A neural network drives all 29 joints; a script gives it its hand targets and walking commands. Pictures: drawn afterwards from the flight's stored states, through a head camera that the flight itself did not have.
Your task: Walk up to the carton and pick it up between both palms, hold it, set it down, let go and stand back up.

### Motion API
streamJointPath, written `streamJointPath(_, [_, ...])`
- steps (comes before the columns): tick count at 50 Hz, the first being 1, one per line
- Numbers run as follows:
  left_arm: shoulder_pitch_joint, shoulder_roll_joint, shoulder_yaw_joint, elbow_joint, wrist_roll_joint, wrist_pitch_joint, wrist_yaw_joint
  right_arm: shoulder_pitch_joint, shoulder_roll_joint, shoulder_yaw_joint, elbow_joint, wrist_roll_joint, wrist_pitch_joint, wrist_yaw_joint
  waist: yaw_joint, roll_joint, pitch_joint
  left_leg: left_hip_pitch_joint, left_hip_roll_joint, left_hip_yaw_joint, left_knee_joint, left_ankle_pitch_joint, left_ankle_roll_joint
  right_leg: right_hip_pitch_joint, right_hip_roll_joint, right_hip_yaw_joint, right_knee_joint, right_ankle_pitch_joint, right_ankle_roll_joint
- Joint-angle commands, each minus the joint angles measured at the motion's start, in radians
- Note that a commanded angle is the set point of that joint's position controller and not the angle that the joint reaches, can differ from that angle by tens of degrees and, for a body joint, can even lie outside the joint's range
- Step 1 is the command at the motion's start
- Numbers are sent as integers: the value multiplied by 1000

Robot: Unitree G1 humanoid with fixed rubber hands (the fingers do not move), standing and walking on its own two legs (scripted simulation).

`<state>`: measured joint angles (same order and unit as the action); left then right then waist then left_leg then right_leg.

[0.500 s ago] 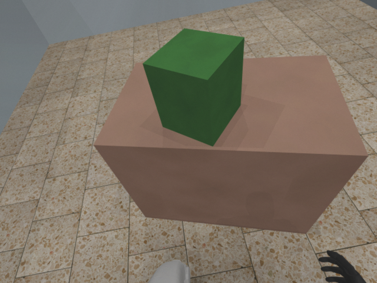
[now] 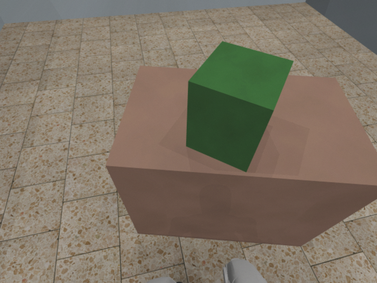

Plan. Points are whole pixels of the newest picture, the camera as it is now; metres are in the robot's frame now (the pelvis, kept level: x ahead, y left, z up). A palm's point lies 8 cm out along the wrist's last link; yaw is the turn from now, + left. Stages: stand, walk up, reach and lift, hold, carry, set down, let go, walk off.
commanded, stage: walk up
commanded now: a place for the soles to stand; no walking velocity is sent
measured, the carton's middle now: (234, 107) +0.56 -0.10 +0.02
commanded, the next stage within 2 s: none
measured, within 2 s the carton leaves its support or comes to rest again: neither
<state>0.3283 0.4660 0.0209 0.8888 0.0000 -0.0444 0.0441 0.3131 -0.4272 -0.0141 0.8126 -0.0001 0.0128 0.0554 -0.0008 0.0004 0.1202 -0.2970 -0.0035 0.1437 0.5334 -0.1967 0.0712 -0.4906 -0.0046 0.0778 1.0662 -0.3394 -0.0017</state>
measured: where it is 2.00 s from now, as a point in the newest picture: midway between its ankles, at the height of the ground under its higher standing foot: outside the picture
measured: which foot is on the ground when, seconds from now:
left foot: down 0.00-0.16, up 0.18-0.32, down 0.34-0.90, up 0.92-1.00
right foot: up 0.00-0.18, down 0.20-0.34, up 0.36-0.86, down 0.88-1.00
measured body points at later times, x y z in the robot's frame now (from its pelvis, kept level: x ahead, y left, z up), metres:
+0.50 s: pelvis +0.03 +0.08 +0.00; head +0.08 +0.12 +0.44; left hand +0.10 +0.41 -0.14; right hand +0.09 -0.24 -0.09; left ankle +0.02 +0.17 -0.73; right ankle +0.04 -0.08 -0.70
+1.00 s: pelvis +0.02 -0.02 -0.02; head +0.05 -0.02 +0.43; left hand +0.11 +0.30 -0.13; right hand +0.11 -0.34 -0.12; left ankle +0.02 +0.14 -0.68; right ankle +0.05 -0.10 -0.73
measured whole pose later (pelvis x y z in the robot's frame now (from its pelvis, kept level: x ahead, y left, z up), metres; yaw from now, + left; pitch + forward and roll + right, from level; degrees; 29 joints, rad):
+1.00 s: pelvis +0.02 -0.02 -0.02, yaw -3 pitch -6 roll +2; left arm 0.21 0.41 0.03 0.88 0.00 0.03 -0.02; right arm 0.21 -0.40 -0.02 0.81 0.00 -0.02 -0.07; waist 0.00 -0.03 0.17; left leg -0.36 -0.02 -0.09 1.04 -0.51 0.00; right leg -0.29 0.05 0.03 0.74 -0.35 -0.06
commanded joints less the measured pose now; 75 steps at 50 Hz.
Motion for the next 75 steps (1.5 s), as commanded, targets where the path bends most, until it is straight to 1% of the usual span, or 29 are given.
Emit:
streamJointPath(1, [144,205,82,45,-3,23,12,-116,-183,-119,-87,-8,-25,-30,11,159,11,31,210,-263,-416,-288,-153,4,13,0,-60,62,8])
streamJointPath(5, [468,251,112,151,15,48,2,-387,-250,-157,-154,18,25,-35,179,321,27,-173,46,-56,-597,-35,-532,527,52,-191,-443,-111,9])
streamJointPath(7, [620,215,128,181,18,58,10,-476,-200,-134,-146,-11,41,-48,311,197,-20,-138,-22,4,-59,37,-442,659,-36,-266,-764,-15,-127])
streamJointPath(8, [369,198,114,119,19,58,25,-319,-99,-111,-63,4,52,-55,202,-337,16,-87,-101,-28,547,-340,-268,410,-143,83,-784,89,-198])
streamJointPath(9, [18,173,93,-13,50,52,42,-78,-120,-96,-41,14,53,-62,-47,-363,36,29,42,-340,737,-335,-113,-5,-288,435,-834,-65,-249])
streamJointPath(10, [-250,178,81,-84,40,45,42,58,-175,-98,26,44,49,-60,-155,-236,74,146,62,-362,755,-317,-70,-172,-286,393,-841,-78,-262])
streamJointPath(11, [-265,182,68,-118,40,31,41,90,-170,-100,17,41,36,-58,-172,-131,21,120,59,-333,689,-344,-48,-121,-245,296,-775,81,-256])
streamJointPath(13, [-262,218,71,-114,24,-3,42,-25,-187,-86,35,48,9,-59,-115,-220,3,65,145,-456,254,-454,5,14,-296,374,-520,582,-239])
streamJointPath(15, [-164,189,61,-78,22,18,-1,11,-168,-83,60,23,-42,-73,-74,-71,-149,162,67,-202,-217,10,-70,289,-111,80,-334,568,-121])
streamJointPath(17, [-15,109,59,-87,23,45,-17,-32,-305,-114,52,-16,-60,-98,5,51,-170,315,308,-558,-105,687,-40,71,23,1,-136,-80,-39])
streamJointPath(19, [-36,146,71,-80,25,73,-14,-21,-313,-120,26,18,-68,-114,-20,54,-210,435,381,-686,-9,888,11,-62,31,83,-118,-208,-19])
streamJointPath(20, [-106,157,76,-86,28,72,-16,18,-282,-124,30,22,-71,-122,-38,-19,-156,420,328,-591,-5,880,-53,-73,47,101,-95,-167,-31])
streamJointPath(23, [-85,144,72,-92,25,90,-34,11,-235,-114,38,19,-73,-137,-26,147,-98,361,224,-477,-53,771,-179,-51,21,81,-87,-58,-44])
streamJointPath(31, [-162,148,77,-95,26,113,-58,51,-234,-119,-5,1,-86,-144,-35,147,-49,203,234,-454,-116,441,-83,11,-7,55,-153,7,-37])
streamJointPath(36, [-153,152,89,-94,25,111,-62,7,-252,-124,-31,-18,-81,-144,-9,213,24,107,305,-466,-93,364,126,10,-38,37,-145,-96,-26])
streamJointPath(39, [-168,178,95,-113,43,93,-73,15,-271,-126,-39,-16,-80,-138,-37,167,-13,89,331,-488,-54,321,164,61,-51,-9,-229,-112,-29])
streamJointPath(42, [-76,158,103,-63,45,76,-75,-76,-256,-117,-48,-6,-70,-133,36,146,-49,-9,271,-388,54,263,102,272,-33,-33,-437,37,-53])
streamJointPath(43, [33,174,116,-33,50,62,-68,-117,-217,-110,-41,-12,-69,-125,120,68,-100,-104,180,-287,283,177,47,443,-61,21,-564,92,-61])
streamJointPath(44, [65,255,134,-22,50,57,-59,-66,-158,-86,-39,-7,-56,-122,107,-191,-88,-175,-2,-224,608,-159,-13,461,-152,296,-725,146,-95])
streamJointPath(45, [-18,243,124,-67,38,49,-53,-4,-127,-70,-33,4,-47,-128,21,-227,-43,-279,-82,-229,610,-396,-41,395,-264,485,-742,275,-89])
streamJointPath(46, [-77,275,123,-82,27,47,-54,-28,-194,-81,-20,11,-42,-141,37,-180,-54,-228,-59,-302,617,-467,-24,311,-340,630,-795,196,-198])
streamJointPath(47, [-126,252,112,-96,23,43,-50,-37,-222,-83,3,18,-45,-140,10,-70,-41,-168,-25,-300,637,-427,-37,266,-302,513,-741,237,-249])
streamJointPath(48, [-88,176,98,-73,23,37,-44,-74,-212,-87,8,9,-41,-131,25,-28,5,-180,-9,-287,603,-376,-39,254,-246,396,-732,342,-183])
streamJointPath(51, [-124,178,88,-83,22,29,-36,-44,-189,-85,43,16,-25,-109,28,-143,-5,-85,-4,-258,496,-287,-57,174,-170,237,-736,296,-148])
streamJointPath(58, [-93,180,102,-90,27,40,-38,-94,-176,-75,47,5,-18,-109,57,-170,2,-133,10,-280,350,-265,-64,243,-187,332,-798,-83,-151])
streamJointPath(67, [-208,169,82,-117,27,58,-50,-15,-159,-80,61,-5,-46,-113,4,-179,-89,111,15,-179,-15,-132,-39,226,-183,258,-704,116,-106])
streamJointPath(69, [-232,120,63,-103,12,55,-57,11,-162,-80,64,-16,-63,-111,-28,-58,-124,253,34,-267,-81,-2,-12,124,-126,208,-659,102,-64])
streamJointPath(72, [-230,121,72,-63,23,64,-71,-92,-266,-100,26,-31,-71,-111,2,70,1,-63,281,-643,-293,-540,167,185,45,37,-322,-160,-28])
streamJointPath(75, [-74,121,69,-26,21,43,-72,-214,-235,-84,-18,-23,-66,-96,73,154,-27,-88,213,-455,-159,-262,89,300,-16,69,-486,-29,-22])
